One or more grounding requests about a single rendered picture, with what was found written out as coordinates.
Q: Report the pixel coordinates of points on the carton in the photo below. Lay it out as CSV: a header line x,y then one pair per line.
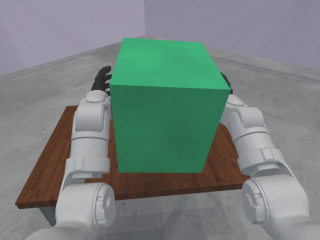
x,y
167,99

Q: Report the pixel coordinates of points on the robot right hand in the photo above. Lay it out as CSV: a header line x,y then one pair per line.
x,y
225,78

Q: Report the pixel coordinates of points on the robot right forearm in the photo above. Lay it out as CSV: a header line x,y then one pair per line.
x,y
257,155

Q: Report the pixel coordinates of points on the robot left forearm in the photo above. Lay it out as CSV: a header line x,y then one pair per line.
x,y
89,140

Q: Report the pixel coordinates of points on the left robot upper arm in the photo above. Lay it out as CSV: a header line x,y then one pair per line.
x,y
83,211

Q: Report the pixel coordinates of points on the robot left hand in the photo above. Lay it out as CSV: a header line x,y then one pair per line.
x,y
101,78

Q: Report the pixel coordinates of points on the table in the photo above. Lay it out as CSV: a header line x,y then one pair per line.
x,y
221,172

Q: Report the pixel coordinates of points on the right robot upper arm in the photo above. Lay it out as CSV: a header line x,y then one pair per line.
x,y
279,204

